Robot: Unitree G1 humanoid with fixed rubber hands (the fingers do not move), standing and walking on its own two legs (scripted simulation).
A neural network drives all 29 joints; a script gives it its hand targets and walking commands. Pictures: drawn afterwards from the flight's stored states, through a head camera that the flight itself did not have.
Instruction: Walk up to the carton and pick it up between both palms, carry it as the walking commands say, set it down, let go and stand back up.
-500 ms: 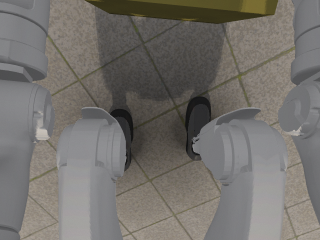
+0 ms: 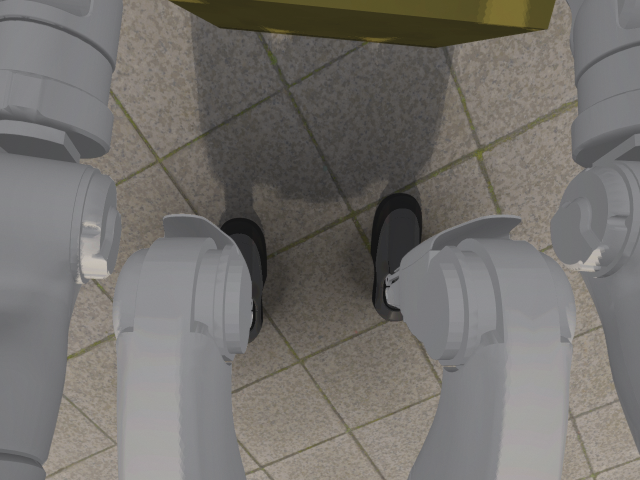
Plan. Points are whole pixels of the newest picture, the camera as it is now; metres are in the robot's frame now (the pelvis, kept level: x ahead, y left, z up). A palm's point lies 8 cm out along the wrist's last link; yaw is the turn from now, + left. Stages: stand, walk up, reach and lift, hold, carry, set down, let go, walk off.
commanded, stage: reach and lift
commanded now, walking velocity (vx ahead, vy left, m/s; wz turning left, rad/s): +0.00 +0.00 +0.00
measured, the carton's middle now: out of the picture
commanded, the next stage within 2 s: none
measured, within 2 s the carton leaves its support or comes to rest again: leaves its support in 1.02 s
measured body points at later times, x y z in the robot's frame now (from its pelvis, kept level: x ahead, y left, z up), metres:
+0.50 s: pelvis +0.00 +0.00 +0.00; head +0.39 -0.01 +0.21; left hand +0.59 +0.14 -0.19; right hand +0.57 -0.22 -0.19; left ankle +0.10 +0.11 -0.33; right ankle +0.13 -0.13 -0.33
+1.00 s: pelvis +0.00 +0.00 +0.00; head +0.38 -0.01 +0.21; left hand +0.58 +0.14 -0.19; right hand +0.57 -0.22 -0.18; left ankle +0.10 +0.11 -0.33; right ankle +0.13 -0.13 -0.33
